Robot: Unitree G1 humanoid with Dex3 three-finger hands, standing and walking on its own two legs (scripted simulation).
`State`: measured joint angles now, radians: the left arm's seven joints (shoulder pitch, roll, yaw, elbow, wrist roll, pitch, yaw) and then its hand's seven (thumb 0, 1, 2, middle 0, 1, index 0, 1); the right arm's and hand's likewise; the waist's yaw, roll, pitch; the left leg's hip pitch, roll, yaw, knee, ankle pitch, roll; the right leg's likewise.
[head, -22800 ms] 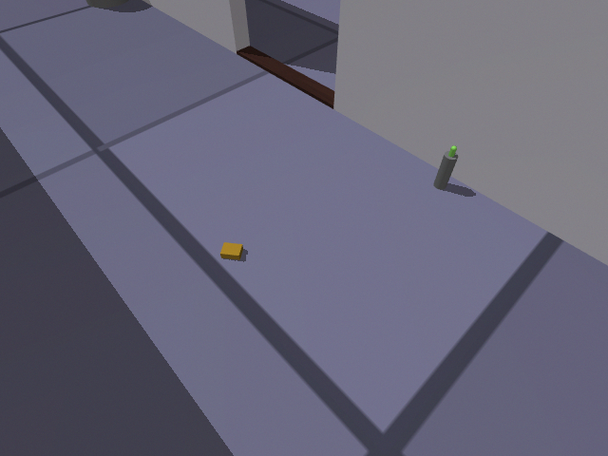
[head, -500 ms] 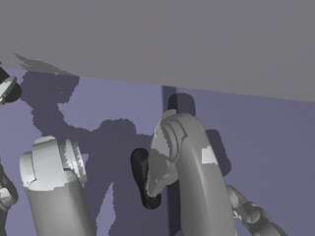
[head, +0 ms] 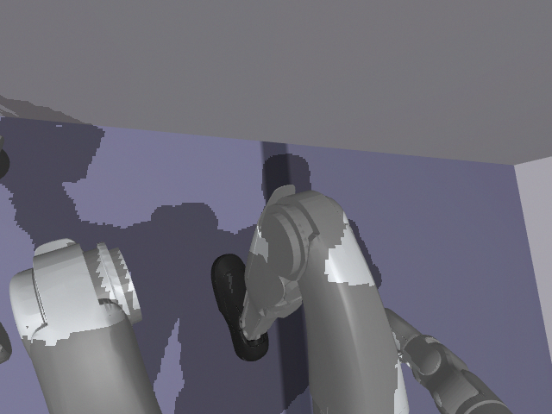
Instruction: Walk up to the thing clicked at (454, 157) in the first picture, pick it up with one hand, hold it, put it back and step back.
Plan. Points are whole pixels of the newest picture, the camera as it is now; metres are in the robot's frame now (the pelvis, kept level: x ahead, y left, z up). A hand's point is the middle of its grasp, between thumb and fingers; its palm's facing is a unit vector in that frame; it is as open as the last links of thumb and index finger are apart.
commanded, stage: lower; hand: left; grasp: from the side
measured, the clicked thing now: out of the picture +0.46 +0.27 -0.15
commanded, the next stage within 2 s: loosen in 0.46 s
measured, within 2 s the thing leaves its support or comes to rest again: rests again in 1.14 s
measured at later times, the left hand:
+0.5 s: hand out of the picture +0.46 +0.26 -0.16, palm faces +0.26 -0.97 -0.01, open 8.6 cm
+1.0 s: hand out of the picture +0.46 +0.26 -0.16, palm faces +0.27 -0.96 +0.01, open 11.7 cm
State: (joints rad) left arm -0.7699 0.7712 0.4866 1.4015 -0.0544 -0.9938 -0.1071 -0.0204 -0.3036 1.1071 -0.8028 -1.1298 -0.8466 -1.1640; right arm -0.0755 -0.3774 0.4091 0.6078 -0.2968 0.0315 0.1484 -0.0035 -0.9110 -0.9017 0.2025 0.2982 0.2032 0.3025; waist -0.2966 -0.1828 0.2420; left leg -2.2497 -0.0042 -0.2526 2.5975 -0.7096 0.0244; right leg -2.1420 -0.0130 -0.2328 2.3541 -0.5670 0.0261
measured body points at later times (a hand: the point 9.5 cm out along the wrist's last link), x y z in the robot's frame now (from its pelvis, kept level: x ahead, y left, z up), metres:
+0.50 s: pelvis +0.00 +0.00 +0.00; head +0.25 +0.16 +0.33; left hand +0.44 +0.31 -0.16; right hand +0.13 -0.26 -0.05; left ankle +0.08 +0.11 -0.26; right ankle +0.14 -0.11 -0.26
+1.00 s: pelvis +0.00 +0.00 +0.00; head +0.24 +0.17 +0.33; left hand +0.44 +0.31 -0.16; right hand +0.14 -0.25 -0.05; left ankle +0.08 +0.11 -0.26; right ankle +0.14 -0.11 -0.26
